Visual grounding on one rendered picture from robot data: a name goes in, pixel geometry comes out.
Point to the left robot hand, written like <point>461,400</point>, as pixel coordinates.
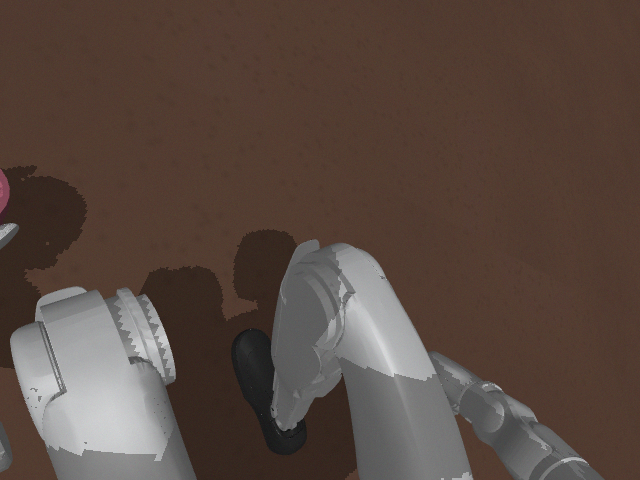
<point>7,232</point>

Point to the cup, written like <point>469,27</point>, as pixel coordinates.
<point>4,196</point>

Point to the right robot foot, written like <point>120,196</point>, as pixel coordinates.
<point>254,369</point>

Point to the right robot hand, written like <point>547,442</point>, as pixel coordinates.
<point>454,378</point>

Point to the right robot arm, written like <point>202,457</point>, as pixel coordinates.
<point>529,450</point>

